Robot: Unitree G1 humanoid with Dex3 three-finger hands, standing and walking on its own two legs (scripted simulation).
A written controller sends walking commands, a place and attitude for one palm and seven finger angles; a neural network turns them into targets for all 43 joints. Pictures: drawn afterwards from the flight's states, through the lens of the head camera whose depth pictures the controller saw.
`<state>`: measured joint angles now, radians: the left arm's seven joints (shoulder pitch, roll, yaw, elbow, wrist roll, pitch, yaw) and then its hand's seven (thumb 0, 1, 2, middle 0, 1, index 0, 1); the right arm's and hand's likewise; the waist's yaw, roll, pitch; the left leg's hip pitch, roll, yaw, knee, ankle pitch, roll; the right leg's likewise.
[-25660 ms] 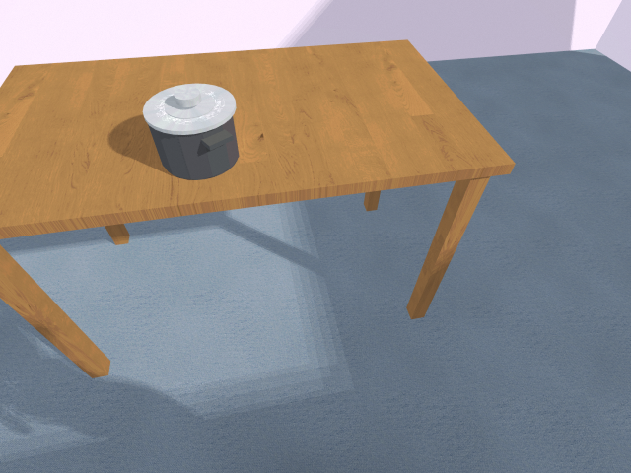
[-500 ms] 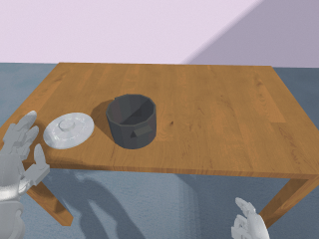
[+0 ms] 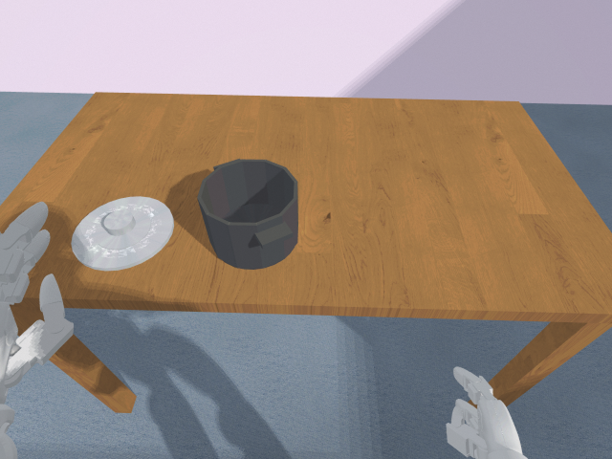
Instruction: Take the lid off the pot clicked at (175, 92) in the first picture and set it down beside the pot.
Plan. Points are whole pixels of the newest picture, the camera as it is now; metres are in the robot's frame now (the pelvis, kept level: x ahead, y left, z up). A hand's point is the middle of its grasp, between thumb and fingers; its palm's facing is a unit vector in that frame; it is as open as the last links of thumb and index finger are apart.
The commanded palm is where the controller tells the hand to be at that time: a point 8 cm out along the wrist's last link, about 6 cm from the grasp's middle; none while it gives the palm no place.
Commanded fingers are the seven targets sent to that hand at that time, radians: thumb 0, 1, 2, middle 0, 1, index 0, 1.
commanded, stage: step back with the hand held close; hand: left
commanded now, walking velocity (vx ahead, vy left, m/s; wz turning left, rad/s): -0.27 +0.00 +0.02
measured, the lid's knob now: (120, 222) +0.48 +0.38 -0.01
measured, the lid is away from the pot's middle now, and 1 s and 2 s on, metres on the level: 0.24 0.24 0.24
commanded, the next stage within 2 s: stop stepping back and stand still in 1.60 s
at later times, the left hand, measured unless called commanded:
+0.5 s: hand (18, 401) +0.13 +0.26 +0.15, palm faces +0.35 -0.84 -0.42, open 7.5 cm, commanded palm +0.07 +0.30 +0.17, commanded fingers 0.00 0.90 0.90 -0.20 -0.30 -0.20 -0.30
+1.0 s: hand out of the picture +0.09 +0.25 +0.16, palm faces +0.37 -0.81 -0.46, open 7.5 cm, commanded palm +0.02 +0.30 +0.17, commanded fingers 0.00 0.90 0.90 -0.20 -0.30 -0.20 -0.30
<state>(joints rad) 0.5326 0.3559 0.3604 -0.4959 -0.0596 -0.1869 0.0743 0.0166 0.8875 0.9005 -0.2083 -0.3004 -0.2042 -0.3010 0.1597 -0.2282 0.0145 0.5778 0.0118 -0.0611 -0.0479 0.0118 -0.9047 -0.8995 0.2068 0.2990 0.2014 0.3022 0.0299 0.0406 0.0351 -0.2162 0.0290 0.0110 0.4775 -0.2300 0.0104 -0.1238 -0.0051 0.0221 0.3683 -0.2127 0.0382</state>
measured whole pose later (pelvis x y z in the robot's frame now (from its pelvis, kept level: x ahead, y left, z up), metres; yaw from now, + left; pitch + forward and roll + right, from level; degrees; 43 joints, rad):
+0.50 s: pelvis -0.06 +0.02 -0.02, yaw +1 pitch +0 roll -3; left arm 0.62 0.37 0.37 -0.62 -0.05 -0.23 0.11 0.02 0.88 0.90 -0.21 -0.30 -0.21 -0.30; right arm 0.23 -0.19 0.01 0.54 0.03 -0.10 -0.06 0.01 -0.90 -0.90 0.21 0.30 0.20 0.30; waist 0.00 0.01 0.04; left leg -0.43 0.01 0.00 0.66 -0.24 0.04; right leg -0.33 -0.03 0.00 0.56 -0.22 0.06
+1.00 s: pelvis -0.09 +0.01 -0.03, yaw +2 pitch -1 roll -4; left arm 0.59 0.42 0.41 -0.64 -0.02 -0.29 0.12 0.02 0.88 0.90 -0.21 -0.30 -0.21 -0.30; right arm 0.23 -0.19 -0.02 0.55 0.01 -0.14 -0.06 0.01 -0.90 -0.90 0.21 0.30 0.20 0.30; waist -0.02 -0.01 0.04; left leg -0.52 0.04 0.00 0.71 -0.19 0.04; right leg -0.36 0.04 0.02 0.68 -0.30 0.03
